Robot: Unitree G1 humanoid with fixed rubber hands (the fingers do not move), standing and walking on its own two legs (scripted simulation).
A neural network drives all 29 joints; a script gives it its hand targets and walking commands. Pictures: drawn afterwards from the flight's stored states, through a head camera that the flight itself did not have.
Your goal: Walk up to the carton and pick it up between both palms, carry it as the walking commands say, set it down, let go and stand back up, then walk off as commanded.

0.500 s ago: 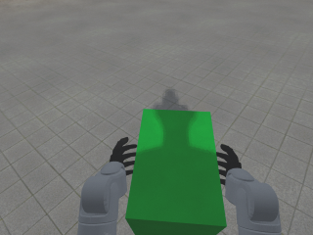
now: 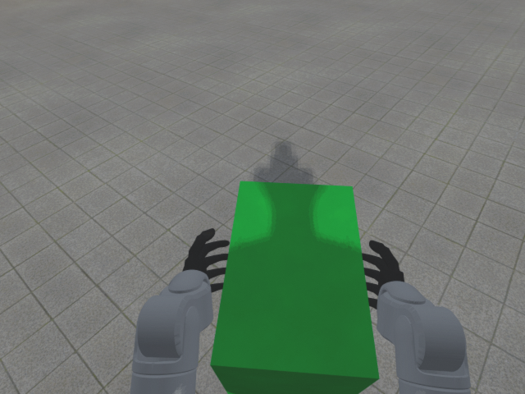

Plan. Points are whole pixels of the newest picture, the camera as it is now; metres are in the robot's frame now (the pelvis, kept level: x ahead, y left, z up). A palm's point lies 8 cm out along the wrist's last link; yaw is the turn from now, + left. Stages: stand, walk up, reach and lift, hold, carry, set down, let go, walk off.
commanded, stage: carry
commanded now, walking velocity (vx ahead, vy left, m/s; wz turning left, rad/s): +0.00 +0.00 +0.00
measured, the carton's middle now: (289, 299) +0.29 +0.00 +0.00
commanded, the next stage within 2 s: hold in 0.24 s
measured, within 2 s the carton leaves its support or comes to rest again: neither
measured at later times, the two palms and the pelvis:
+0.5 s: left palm (216, 298) +0.28 +0.11 +0.02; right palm (389, 328) +0.25 -0.15 +0.01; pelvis +0.00 +0.01 +0.00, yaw -4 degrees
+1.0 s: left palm (212, 271) +0.31 +0.12 +0.06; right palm (386, 300) +0.28 -0.15 +0.03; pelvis +0.00 +0.01 +0.00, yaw -5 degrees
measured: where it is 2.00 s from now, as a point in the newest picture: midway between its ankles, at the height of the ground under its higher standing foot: outside the picture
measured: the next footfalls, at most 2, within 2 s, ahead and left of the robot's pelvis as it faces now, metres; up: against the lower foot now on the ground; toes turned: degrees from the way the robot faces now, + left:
none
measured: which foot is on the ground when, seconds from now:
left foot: down 0.00-1.00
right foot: down 0.00-1.00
